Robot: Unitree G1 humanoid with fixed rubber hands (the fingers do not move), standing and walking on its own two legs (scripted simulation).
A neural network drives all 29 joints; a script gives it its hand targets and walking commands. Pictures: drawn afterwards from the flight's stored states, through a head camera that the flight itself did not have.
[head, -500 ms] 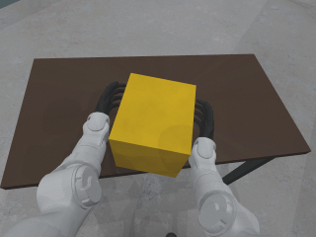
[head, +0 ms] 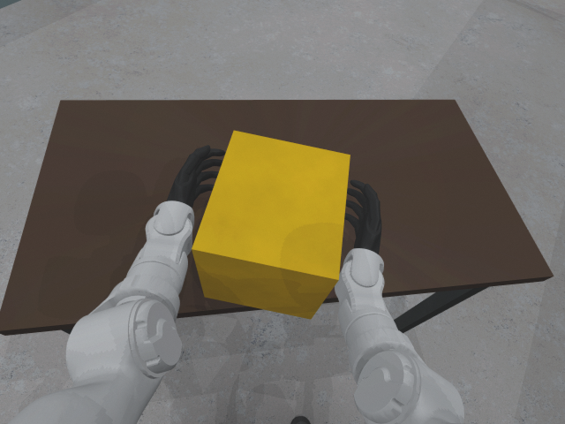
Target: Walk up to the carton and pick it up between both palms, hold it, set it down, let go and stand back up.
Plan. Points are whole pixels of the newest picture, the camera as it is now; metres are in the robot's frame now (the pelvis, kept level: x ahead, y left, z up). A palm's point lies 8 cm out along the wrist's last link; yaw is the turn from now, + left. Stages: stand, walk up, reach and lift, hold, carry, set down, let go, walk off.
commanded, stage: reach and lift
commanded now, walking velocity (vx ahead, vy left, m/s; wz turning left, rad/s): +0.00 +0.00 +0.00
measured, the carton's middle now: (274, 229) +0.40 -0.02 -0.02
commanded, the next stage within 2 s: none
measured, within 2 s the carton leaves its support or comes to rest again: leaves its support in 1.32 s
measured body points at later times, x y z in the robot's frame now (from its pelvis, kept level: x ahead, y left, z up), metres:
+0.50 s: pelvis +0.00 +0.00 +0.00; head +0.09 +0.03 +0.44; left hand +0.45 +0.11 +0.02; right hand +0.37 -0.16 +0.01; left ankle +0.00 +0.10 -0.74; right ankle +0.00 -0.13 -0.74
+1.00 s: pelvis -0.01 +0.01 +0.00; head +0.09 +0.04 +0.44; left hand +0.45 +0.11 +0.03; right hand +0.37 -0.15 +0.02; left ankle +0.00 +0.09 -0.74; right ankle +0.00 -0.13 -0.74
